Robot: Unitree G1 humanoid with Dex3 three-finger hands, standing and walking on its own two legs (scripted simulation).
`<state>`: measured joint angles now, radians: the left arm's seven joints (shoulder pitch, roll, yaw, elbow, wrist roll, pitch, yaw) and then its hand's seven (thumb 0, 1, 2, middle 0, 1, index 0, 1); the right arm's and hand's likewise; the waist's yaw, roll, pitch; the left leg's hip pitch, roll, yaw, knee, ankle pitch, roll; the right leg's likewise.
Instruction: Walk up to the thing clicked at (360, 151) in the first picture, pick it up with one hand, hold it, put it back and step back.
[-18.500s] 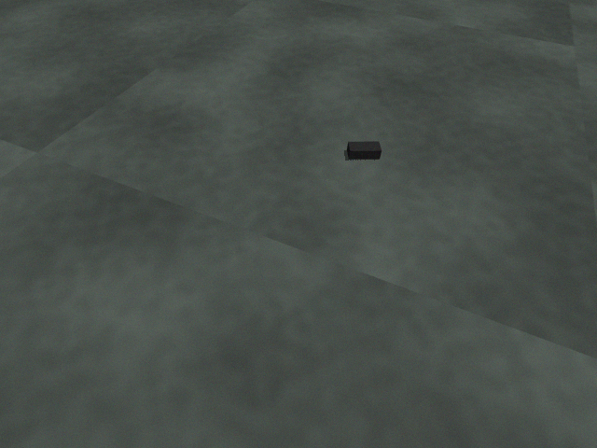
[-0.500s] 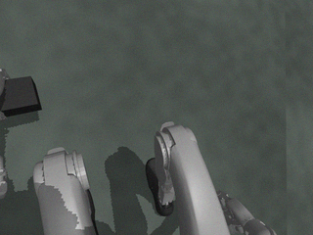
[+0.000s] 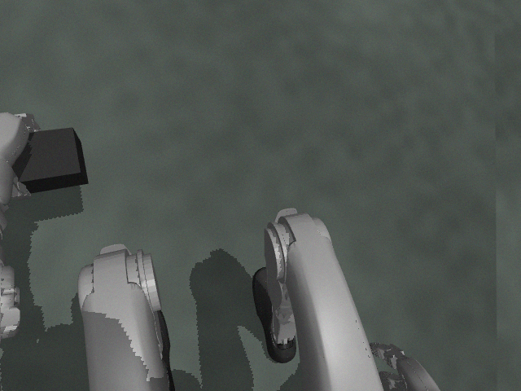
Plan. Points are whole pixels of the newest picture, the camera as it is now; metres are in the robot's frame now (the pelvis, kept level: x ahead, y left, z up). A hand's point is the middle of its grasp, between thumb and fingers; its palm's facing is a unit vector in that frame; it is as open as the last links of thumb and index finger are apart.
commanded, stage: lift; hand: left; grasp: from above
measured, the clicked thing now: (22, 164) +0.47 +0.29 -0.18
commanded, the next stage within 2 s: hold in 1.52 s
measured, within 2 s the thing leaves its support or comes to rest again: neither
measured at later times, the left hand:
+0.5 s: hand out of the picture +0.39 +0.30 -0.01, palm faces -0.44 -0.09 -0.90, open 10.5 cm
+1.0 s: hand out of the picture +0.34 +0.26 +0.20, palm faces -0.45 -0.12 -0.88, open 10.5 cm
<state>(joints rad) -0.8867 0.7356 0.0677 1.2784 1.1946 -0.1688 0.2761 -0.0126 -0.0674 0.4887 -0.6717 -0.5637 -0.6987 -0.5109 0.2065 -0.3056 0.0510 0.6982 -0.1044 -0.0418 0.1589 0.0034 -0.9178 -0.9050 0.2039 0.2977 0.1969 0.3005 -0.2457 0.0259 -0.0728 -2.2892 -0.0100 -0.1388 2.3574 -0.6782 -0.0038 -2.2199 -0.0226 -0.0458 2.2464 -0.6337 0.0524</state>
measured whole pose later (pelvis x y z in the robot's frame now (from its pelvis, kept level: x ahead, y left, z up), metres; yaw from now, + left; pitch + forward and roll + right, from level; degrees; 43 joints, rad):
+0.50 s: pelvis +0.00 +0.00 +0.11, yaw +3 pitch +34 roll -6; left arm -0.55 0.60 -0.02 0.80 1.05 -0.09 0.11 -0.02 -0.07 0.49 -0.68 -0.55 -0.70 -0.51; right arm 0.17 -0.28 -0.03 0.62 -0.01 0.03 0.07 0.00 -0.91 -0.90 0.21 0.30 0.20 0.30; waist -0.13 0.04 -0.18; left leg -1.95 0.00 -0.08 2.02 -0.66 0.00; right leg -1.91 -0.04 -0.02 1.94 -0.62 0.06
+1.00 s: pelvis +0.03 +0.00 +0.28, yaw +5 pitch +20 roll -2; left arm -0.32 0.47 -0.13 0.70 0.98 -0.01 0.06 -0.02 -0.07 0.49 -0.68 -0.56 -0.70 -0.51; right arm 0.21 -0.24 -0.02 0.69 0.04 0.02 -0.05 0.01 -0.90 -0.90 0.21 0.30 0.20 0.30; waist -0.08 0.04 -0.17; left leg -1.20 0.04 -0.03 1.41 -0.55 0.00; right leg -1.19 -0.02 -0.01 1.35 -0.51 0.04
